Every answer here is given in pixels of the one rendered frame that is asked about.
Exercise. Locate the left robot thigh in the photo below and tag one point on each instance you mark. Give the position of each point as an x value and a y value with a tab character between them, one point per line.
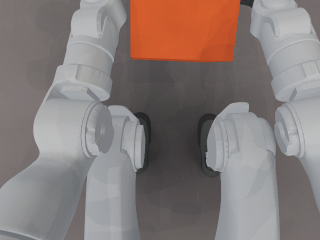
110	203

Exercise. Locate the robot right forearm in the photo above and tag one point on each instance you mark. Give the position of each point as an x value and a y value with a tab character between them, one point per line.
290	46

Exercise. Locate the left robot shin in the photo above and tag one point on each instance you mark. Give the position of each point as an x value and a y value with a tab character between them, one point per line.
118	110

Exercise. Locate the right robot upper arm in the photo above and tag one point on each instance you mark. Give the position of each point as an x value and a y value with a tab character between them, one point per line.
297	132

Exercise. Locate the robot left forearm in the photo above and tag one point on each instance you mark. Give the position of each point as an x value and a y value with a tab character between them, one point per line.
90	52

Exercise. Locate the left robot upper arm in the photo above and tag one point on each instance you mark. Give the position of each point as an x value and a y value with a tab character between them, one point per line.
39	203

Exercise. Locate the carton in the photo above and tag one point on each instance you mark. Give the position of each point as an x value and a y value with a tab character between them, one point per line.
183	30

